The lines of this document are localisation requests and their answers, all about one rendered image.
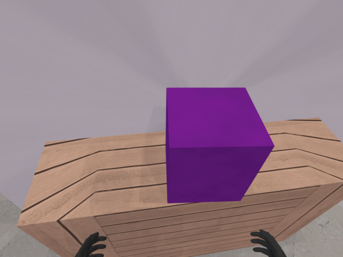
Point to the right robot hand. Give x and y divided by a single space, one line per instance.
273 248

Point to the left robot hand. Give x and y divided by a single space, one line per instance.
87 247

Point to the carton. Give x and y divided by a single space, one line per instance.
216 143

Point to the pedestal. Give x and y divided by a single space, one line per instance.
117 186

